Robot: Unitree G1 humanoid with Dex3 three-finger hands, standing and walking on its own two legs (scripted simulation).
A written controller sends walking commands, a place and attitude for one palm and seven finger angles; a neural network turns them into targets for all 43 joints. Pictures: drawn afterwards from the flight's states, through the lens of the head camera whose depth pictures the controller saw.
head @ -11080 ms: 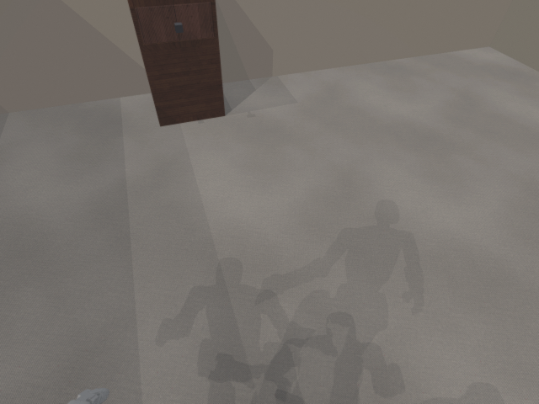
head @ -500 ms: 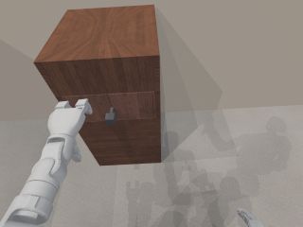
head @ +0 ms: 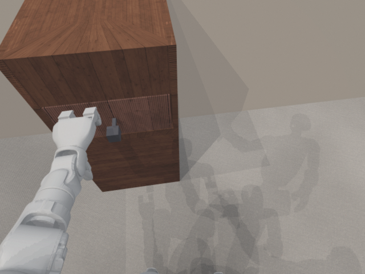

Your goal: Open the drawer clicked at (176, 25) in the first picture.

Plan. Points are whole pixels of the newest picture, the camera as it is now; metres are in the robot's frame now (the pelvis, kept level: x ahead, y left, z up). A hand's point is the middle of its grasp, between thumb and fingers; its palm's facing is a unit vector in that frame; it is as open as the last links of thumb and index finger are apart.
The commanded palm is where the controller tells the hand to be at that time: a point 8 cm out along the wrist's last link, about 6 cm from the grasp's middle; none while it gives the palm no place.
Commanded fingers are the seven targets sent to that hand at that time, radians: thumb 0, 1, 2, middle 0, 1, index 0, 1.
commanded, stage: move the hooked fingers above the handle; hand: left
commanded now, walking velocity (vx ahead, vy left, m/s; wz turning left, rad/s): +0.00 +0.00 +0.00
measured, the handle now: (114, 129) +0.56 +0.23 -0.12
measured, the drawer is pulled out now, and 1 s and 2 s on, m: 0.00 0.00 0.00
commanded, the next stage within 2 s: none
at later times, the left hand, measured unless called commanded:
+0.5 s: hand (102, 131) +0.49 +0.23 -0.05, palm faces -0.05 -0.03 -1.00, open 13.8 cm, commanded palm +0.49 +0.22 +0.00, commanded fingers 0.00 -0.50 0.30 -0.30 -1.20 -0.30 -1.20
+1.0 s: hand (101, 126) +0.51 +0.24 -0.05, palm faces -0.05 -0.03 -1.00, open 13.8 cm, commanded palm +0.50 +0.22 +0.00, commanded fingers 0.00 -0.50 0.30 -0.30 -1.20 -0.30 -1.20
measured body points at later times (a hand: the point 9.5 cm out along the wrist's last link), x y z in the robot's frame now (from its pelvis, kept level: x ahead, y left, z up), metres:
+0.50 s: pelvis -0.02 +0.01 -0.04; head +0.11 +0.03 +0.39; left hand +0.49 +0.23 +0.01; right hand -0.04 -0.26 -0.15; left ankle +0.01 +0.10 -0.70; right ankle -0.02 -0.12 -0.70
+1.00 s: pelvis -0.01 +0.01 -0.05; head +0.13 +0.02 +0.38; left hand +0.51 +0.24 +0.01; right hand -0.05 -0.26 -0.16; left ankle +0.01 +0.10 -0.70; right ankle -0.02 -0.12 -0.70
